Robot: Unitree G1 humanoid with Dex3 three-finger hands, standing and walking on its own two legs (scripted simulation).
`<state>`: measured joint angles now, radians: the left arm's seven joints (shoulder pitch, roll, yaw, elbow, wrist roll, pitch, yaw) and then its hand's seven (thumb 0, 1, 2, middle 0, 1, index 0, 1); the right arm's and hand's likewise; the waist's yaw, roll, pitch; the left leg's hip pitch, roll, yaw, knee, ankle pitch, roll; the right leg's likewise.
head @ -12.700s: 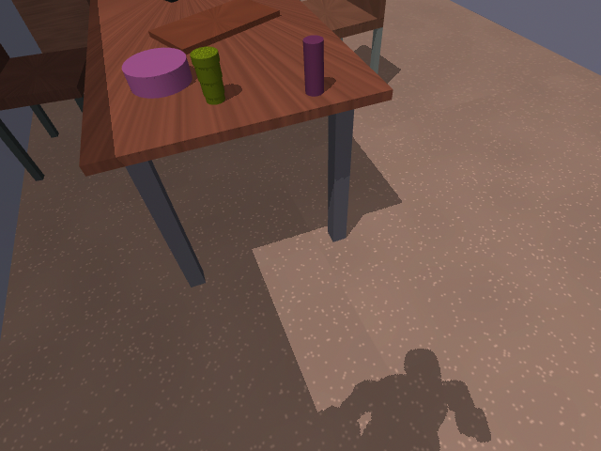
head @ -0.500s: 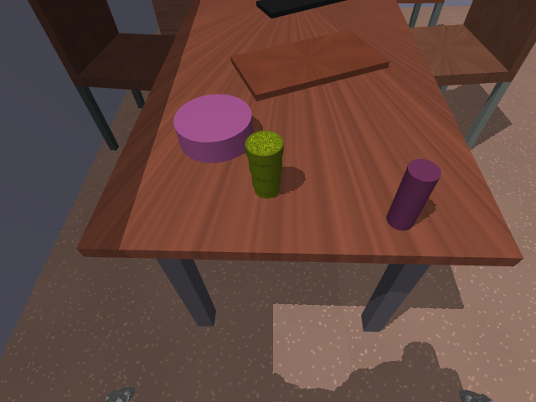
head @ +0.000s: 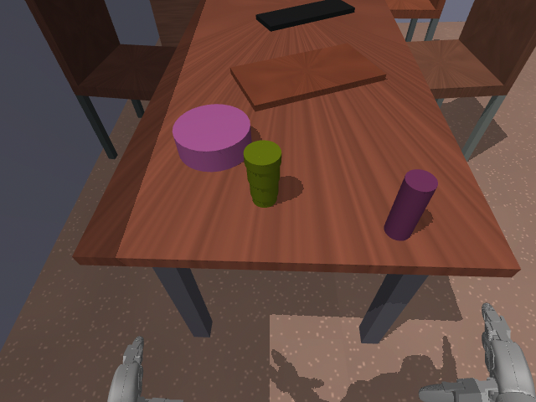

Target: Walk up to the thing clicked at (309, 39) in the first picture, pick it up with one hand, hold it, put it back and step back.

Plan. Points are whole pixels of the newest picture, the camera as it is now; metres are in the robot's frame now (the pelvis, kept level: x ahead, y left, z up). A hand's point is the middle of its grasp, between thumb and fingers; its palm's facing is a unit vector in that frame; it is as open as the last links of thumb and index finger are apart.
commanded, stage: rise first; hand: right
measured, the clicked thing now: (408, 207) +0.43 -0.22 +0.02
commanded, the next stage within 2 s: go down in 1.22 s
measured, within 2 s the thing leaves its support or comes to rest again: neither
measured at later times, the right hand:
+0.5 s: hand (485, 338) +0.19 -0.24 +0.05, palm faces +0.26 +0.90 -0.36, open 17.5 cm
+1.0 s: hand (521, 342) +0.17 -0.25 +0.10, palm faces +0.31 +0.86 -0.41, open 17.4 cm
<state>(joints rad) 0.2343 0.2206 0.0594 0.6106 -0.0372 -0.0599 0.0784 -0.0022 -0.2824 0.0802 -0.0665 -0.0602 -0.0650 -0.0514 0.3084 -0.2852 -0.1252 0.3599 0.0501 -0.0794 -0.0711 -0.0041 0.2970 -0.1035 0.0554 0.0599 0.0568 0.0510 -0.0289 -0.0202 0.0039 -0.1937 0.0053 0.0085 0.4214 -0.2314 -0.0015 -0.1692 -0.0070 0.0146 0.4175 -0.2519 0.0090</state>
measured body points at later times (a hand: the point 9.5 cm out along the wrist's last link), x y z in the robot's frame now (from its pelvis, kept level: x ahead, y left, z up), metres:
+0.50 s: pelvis +0.00 +0.00 +0.00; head +0.00 +0.02 +0.45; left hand +0.16 +0.26 -0.09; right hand +0.17 -0.29 +0.07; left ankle -0.01 +0.12 -0.74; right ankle -0.02 -0.13 -0.74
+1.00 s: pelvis -0.01 +0.00 +0.00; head -0.02 +0.02 +0.45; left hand +0.15 +0.26 -0.10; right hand +0.15 -0.29 +0.12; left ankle -0.01 +0.12 -0.74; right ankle -0.02 -0.13 -0.74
